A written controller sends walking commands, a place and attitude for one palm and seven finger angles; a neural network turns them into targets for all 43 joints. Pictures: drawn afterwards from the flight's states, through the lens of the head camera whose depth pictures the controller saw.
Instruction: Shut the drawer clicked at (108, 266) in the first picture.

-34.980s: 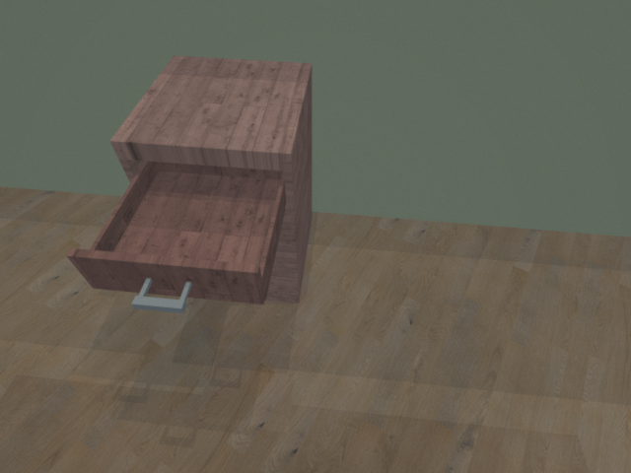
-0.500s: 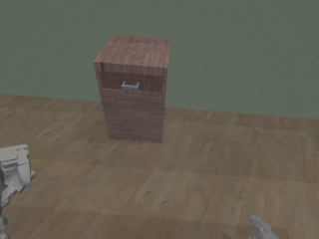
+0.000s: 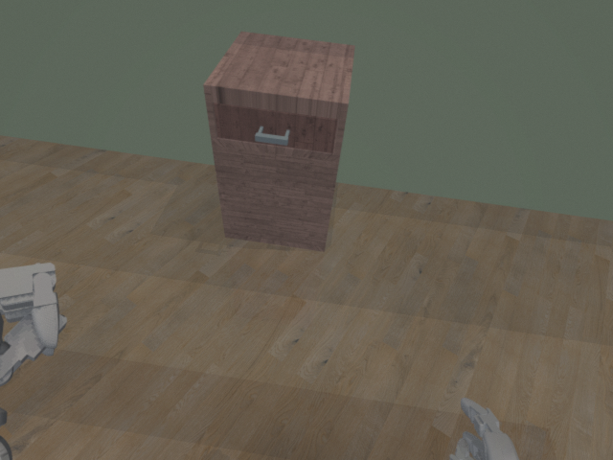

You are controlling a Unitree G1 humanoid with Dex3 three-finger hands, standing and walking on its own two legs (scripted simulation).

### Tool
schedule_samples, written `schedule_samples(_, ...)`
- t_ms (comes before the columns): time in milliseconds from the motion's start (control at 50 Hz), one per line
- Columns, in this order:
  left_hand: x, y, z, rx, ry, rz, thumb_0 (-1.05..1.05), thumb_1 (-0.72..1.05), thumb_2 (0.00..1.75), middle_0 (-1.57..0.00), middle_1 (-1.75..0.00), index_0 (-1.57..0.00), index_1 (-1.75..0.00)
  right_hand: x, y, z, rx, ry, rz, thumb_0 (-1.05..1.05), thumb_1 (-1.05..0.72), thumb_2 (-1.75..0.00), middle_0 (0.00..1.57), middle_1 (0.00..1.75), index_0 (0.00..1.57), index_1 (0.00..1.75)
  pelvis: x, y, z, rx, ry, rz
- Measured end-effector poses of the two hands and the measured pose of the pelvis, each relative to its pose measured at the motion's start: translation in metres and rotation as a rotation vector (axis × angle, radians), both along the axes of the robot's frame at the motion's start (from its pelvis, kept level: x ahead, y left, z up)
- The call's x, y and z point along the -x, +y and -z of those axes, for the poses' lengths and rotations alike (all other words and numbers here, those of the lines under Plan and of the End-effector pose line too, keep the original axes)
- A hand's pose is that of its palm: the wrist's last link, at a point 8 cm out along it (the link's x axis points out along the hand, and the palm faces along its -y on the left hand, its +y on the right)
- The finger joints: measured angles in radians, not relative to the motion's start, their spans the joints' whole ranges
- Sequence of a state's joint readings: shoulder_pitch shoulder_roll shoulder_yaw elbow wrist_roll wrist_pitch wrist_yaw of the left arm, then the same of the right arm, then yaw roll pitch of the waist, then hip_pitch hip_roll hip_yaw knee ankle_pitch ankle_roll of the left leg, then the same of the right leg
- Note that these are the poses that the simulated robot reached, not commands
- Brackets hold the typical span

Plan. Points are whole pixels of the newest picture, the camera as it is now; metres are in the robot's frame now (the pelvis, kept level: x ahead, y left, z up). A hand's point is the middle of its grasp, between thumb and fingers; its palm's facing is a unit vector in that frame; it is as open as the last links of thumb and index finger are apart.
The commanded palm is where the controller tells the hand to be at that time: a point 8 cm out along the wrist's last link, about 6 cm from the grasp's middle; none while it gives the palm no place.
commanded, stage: stop stepping back and stand still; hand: left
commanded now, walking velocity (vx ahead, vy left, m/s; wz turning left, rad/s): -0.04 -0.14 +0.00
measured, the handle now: (273, 135) +1.05 +0.14 -0.19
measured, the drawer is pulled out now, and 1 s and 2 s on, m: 0.00 0.00 0.00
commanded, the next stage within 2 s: let the arm hang, fingers relaxed in 0.68 s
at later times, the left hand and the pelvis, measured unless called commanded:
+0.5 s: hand (100, 281) +0.24 +0.22 +0.17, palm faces +0.32 -0.81 -0.49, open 3.3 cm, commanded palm +0.17 +0.27 +0.19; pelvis +0.04 -0.01 +0.01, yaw -1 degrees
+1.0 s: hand (154, 447) +0.16 +0.21 -0.11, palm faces -0.02 -0.95 -0.32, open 3.1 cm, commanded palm none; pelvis +0.02 +0.01 +0.00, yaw -1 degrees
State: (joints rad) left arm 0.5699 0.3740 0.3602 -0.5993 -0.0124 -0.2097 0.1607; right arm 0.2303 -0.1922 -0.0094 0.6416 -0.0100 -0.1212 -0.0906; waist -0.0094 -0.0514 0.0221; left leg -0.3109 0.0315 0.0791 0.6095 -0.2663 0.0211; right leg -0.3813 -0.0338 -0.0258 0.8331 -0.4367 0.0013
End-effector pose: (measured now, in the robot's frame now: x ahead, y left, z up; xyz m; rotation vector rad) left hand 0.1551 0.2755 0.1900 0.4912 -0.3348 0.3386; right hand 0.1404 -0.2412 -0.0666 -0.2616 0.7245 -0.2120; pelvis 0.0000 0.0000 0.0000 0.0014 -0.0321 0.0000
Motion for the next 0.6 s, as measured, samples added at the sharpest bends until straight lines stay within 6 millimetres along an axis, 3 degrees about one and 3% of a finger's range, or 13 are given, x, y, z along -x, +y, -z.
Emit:
schedule_samples(140,-0.013,-0.013,-0.025,-0.097,0.003,0.043,0.02,0.89,0.90,-1.41,-1.60,-1.41,-1.59,-0.011,0.017,-0.005,-0.098,-0.029,-0.038,0.01,-0.90,-0.90,0.20,0.30,0.20,0.30,-0.009,-0.010,-0.007,0.005,0.018,0.015)
schedule_samples(300,-0.027,-0.020,-0.004,-0.048,0.148,0.016,0.01,0.89,0.90,-1.40,-1.60,-1.41,-1.59,-0.014,0.001,0.016,-0.115,0.063,0.001,0.01,-0.90,-0.90,0.20,0.30,0.20,0.30,-0.020,-0.013,-0.006,0.024,0.034,0.025)
schedule_samples(420,-0.038,-0.016,0.000,-0.030,0.171,0.001,0.02,0.89,0.90,-1.40,-1.60,-1.41,-1.59,-0.018,-0.013,0.009,-0.060,0.091,0.039,0.01,-0.91,-0.90,0.20,0.30,0.20,0.30,-0.034,-0.011,-0.011,0.003,0.034,0.025)
schedule_samples(600,-0.053,-0.017,-0.004,-0.045,0.161,0.019,0.02,0.89,0.90,-1.40,-1.60,-1.40,-1.59,-0.046,-0.013,0.001,-0.070,0.026,0.037,0.01,-0.91,-0.90,0.20,0.30,0.20,0.30,-0.041,-0.011,-0.013,0.009,0.041,0.028)
